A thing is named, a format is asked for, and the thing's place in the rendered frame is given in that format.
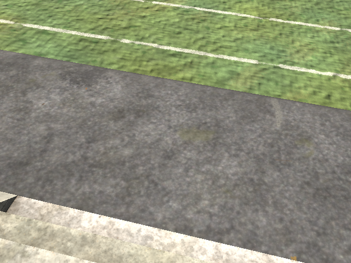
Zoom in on stairs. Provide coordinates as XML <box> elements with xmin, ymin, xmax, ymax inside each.
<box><xmin>0</xmin><ymin>196</ymin><xmax>304</xmax><ymax>263</ymax></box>

